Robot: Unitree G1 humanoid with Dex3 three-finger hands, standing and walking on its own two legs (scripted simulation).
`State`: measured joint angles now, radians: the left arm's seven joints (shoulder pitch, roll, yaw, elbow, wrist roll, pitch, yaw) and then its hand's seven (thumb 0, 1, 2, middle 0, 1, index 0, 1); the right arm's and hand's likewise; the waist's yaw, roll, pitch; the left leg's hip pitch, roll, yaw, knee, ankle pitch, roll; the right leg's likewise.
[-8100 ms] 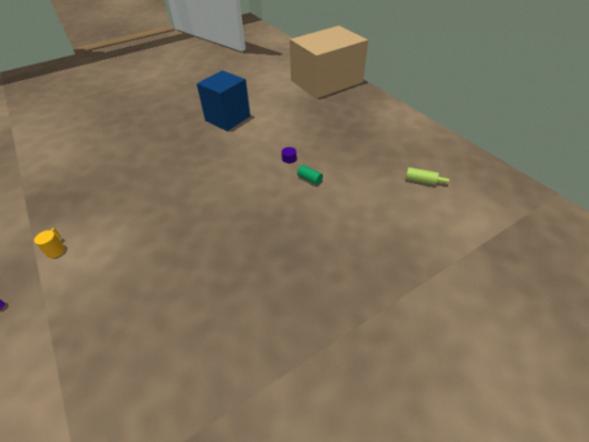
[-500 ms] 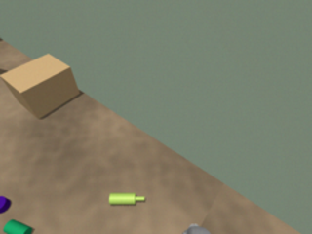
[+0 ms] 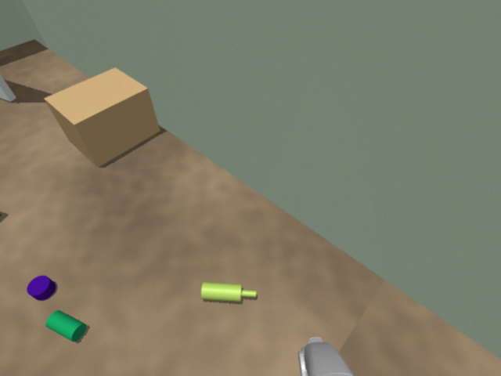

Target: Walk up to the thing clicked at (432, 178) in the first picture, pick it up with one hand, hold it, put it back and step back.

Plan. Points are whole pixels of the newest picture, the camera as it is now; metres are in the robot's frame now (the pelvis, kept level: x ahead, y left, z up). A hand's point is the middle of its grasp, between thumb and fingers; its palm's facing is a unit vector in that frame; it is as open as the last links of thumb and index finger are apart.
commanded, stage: walk up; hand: left
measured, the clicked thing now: (229, 292) +0.53 +0.10 -0.70
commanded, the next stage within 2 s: stand in 1.48 s
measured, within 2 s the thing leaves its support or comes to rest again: neither
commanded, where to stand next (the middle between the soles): +0.11 -0.03 m, yaw -7 degrees
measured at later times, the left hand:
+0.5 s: hand out of the picture +0.07 +0.23 -0.12, palm faces -0.12 -0.93 -0.34, open 7.4 cm
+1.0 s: hand out of the picture +0.06 +0.23 -0.12, palm faces -0.15 -0.94 -0.30, open 7.4 cm
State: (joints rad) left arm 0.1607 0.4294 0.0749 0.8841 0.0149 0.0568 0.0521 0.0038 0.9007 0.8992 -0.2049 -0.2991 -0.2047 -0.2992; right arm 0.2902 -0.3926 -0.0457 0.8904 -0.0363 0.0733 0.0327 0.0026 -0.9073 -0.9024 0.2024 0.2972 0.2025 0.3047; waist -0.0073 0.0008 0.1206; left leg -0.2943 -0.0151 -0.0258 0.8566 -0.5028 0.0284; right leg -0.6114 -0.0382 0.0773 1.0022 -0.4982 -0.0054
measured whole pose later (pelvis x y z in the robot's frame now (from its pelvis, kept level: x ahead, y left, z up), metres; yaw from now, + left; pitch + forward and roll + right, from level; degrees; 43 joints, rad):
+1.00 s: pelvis -0.05 +0.00 +0.04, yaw -7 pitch -2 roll +0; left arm 0.12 0.35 0.00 1.11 0.00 0.00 -0.02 0.01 0.90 0.90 -0.20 -0.30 -0.20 -0.30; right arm 0.14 -0.36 0.00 1.11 -0.01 -0.04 0.01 0.01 -0.91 -0.90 0.20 0.30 0.20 0.30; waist -0.01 -0.02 0.05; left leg -0.17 0.02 0.05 0.40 -0.20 0.00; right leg -0.17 0.02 0.08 0.40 -0.20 0.01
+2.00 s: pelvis -0.03 +0.00 +0.05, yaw -6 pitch -2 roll +0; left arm 0.10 0.35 -0.01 1.13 0.01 -0.02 0.00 0.00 0.90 0.90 -0.20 -0.30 -0.20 -0.30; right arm 0.08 -0.34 -0.01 1.16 -0.01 -0.02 0.01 0.00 -0.91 -0.90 0.20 0.30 0.20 0.30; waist -0.01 -0.01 0.03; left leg -0.11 0.00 0.04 0.30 -0.17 0.01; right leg -0.10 0.00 0.07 0.30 -0.18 0.02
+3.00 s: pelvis -0.03 +0.00 +0.05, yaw -5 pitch -2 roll +0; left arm 0.13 0.35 -0.01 1.12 0.01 -0.02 0.00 0.00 0.90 0.90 -0.20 -0.30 -0.20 -0.30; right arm 0.10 -0.35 0.00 1.15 -0.01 -0.02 0.01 0.00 -0.91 -0.90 0.20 0.30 0.20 0.30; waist 0.00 -0.01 0.04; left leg -0.11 -0.01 0.02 0.31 -0.16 0.01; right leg -0.09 -0.01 0.04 0.30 -0.18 0.02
